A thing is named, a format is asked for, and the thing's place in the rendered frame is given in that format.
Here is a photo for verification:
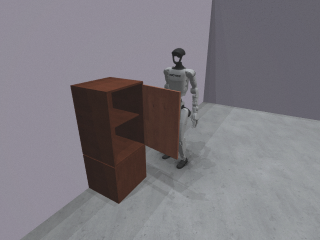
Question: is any left robot upper arm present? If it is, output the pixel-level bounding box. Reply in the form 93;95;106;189
185;69;198;94

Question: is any robot torso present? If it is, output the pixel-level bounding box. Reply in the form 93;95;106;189
168;66;189;109

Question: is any robot right foot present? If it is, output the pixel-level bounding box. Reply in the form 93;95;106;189
162;154;170;159

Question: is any right robot upper arm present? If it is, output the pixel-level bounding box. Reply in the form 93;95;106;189
163;67;171;89

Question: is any cupboard door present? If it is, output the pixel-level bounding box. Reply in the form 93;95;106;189
142;84;181;160

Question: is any left robot hand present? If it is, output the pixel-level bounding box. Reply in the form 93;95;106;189
190;112;199;128

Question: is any robot left forearm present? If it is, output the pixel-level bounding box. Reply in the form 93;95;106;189
192;88;199;113

